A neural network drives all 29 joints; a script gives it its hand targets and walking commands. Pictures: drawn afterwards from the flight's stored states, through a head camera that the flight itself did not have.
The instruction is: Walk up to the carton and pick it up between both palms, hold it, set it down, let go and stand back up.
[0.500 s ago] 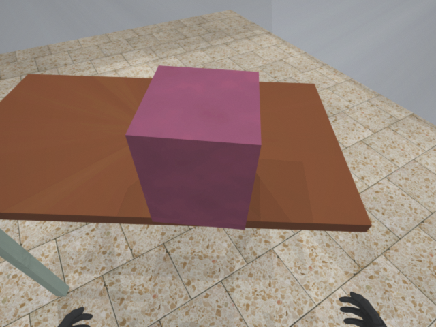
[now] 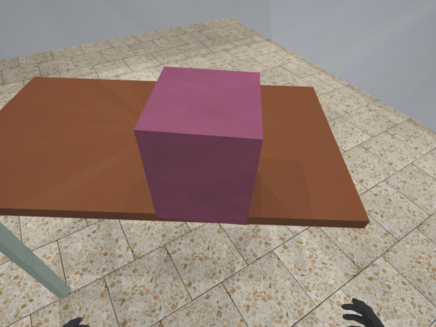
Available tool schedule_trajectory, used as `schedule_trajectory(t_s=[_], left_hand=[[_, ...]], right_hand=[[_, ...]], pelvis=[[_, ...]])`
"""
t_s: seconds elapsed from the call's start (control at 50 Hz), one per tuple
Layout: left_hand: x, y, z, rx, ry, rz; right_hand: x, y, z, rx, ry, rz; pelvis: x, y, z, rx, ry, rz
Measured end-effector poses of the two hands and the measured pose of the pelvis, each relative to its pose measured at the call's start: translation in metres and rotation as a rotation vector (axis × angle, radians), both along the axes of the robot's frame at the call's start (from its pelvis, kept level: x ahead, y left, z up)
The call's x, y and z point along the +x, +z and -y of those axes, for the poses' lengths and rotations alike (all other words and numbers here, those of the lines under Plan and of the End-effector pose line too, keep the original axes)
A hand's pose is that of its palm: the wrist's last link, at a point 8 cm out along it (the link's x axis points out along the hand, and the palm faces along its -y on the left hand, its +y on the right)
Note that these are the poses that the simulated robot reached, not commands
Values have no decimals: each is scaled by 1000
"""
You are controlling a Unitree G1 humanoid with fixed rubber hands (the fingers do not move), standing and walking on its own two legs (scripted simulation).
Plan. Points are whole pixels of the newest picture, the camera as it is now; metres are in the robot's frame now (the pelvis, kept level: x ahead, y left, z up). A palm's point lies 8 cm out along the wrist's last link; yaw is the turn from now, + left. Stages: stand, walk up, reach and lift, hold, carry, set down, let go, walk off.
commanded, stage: stand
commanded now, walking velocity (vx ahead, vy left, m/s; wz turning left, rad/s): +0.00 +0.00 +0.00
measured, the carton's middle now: (206, 147) +0.45 +0.03 +0.09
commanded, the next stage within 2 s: none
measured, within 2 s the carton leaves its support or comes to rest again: neither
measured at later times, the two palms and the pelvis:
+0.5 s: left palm out of the picture +0.07 +0.30 -0.10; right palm out of the picture +0.09 -0.28 -0.08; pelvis -0.02 +0.01 +0.00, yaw +0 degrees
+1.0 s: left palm out of the picture +0.05 +0.30 -0.11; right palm out of the picture +0.08 -0.28 -0.09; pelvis -0.02 +0.01 +0.00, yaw +0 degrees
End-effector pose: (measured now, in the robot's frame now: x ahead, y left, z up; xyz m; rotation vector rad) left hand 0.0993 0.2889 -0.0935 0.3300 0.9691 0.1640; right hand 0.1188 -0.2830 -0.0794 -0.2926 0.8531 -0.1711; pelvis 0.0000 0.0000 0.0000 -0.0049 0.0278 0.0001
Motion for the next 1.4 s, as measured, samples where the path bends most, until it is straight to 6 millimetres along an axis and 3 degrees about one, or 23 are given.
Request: schedule_trajectory(t_s=[0.56,1.4], left_hand=[[-35,-10,-9,-9,34,-58],[-48,-14,-12,-12,52,-93]], right_hand=[[-28,-5,-3,-2,-21,-33],[-36,-9,-3,-2,-30,-51]], pelvis=[[-17,0,-6,-8,0,23],[-20,0,-7,-9,0,28]])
